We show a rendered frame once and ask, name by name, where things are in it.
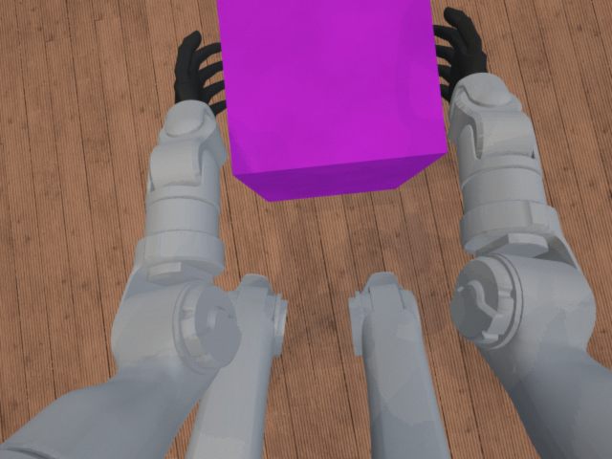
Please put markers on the robot right forearm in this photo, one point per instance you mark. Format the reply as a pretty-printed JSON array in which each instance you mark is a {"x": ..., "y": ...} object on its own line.
[{"x": 505, "y": 209}]

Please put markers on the right robot hand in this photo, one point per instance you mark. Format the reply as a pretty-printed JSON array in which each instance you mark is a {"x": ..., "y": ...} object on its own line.
[{"x": 466, "y": 57}]

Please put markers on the right robot upper arm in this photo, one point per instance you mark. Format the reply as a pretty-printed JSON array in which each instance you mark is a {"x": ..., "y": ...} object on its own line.
[{"x": 531, "y": 320}]

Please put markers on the robot left forearm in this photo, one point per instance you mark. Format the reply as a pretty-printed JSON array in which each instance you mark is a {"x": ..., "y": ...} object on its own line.
[{"x": 181, "y": 235}]

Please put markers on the carton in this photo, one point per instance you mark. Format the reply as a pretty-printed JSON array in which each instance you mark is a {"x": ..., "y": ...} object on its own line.
[{"x": 330, "y": 97}]

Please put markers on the left robot upper arm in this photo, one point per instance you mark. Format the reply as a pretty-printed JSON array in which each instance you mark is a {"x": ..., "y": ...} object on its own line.
[{"x": 168, "y": 345}]

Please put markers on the robot right thigh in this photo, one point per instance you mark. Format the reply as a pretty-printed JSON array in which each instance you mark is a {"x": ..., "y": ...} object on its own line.
[{"x": 405, "y": 421}]

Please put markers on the robot left thigh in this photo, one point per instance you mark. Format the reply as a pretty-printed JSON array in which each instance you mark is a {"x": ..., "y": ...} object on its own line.
[{"x": 230, "y": 419}]

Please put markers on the left robot hand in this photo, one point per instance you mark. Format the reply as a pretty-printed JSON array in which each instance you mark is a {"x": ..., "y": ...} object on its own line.
[{"x": 190, "y": 81}]

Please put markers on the robot thigh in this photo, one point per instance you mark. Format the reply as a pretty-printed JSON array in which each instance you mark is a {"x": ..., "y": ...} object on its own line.
[
  {"x": 405, "y": 421},
  {"x": 230, "y": 419}
]

